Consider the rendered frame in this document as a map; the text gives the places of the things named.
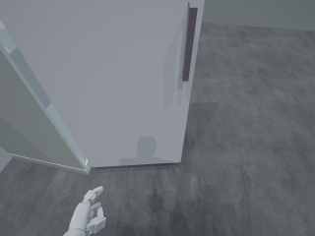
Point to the fridge door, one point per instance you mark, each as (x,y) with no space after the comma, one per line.
(113,71)

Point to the handle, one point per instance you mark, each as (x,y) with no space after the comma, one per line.
(189,40)

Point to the left robot hand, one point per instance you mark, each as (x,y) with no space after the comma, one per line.
(83,216)

